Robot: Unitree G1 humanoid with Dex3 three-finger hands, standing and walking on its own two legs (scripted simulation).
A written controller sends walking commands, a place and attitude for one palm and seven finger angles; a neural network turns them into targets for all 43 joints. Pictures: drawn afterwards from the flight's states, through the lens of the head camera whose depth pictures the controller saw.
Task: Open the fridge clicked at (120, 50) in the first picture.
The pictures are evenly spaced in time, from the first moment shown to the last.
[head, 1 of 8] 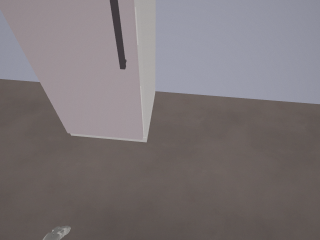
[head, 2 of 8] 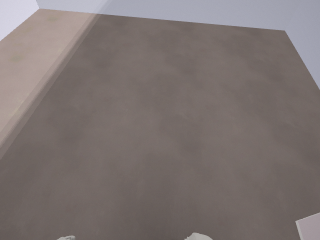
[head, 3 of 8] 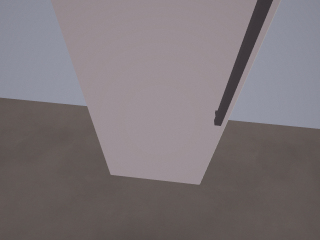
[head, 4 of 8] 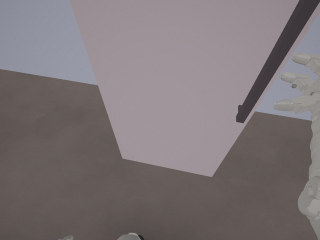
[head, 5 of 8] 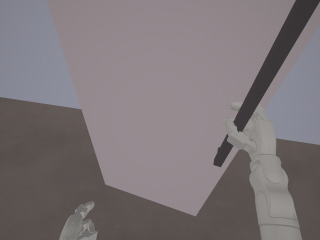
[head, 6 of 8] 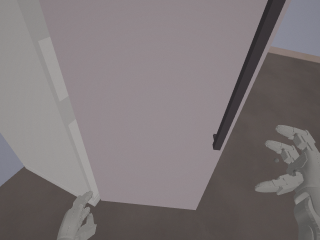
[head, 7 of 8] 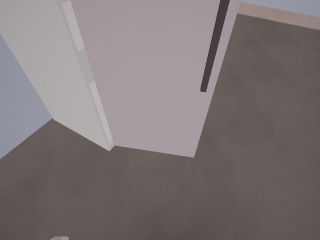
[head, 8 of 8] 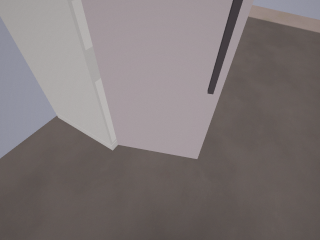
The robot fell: no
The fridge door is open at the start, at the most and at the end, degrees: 0 71 69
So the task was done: yes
